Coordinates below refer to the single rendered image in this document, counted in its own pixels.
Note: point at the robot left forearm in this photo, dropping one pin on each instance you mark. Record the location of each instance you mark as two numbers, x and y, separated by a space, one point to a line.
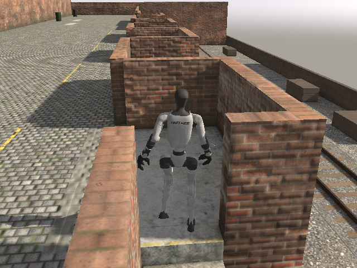
148 147

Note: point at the left robot hand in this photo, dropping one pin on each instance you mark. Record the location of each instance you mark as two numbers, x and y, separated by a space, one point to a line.
140 161

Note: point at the robot right forearm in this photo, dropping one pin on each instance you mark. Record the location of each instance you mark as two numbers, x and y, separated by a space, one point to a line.
206 148

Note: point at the right robot upper arm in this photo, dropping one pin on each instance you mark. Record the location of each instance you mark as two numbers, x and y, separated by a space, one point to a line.
200 128

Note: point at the left robot upper arm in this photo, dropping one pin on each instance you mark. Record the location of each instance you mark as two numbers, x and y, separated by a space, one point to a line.
158 126

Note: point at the right robot thigh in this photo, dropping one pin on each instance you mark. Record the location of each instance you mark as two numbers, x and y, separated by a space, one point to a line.
191 166

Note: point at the robot left shin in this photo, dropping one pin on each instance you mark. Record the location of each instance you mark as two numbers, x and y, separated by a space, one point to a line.
166 193

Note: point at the right robot hand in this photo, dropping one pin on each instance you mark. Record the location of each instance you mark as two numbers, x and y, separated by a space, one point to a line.
203 156

